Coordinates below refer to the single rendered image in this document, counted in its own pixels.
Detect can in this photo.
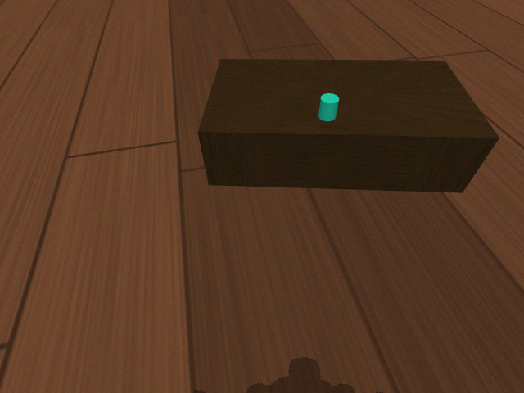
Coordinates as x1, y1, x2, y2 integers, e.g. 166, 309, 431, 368
318, 93, 339, 121

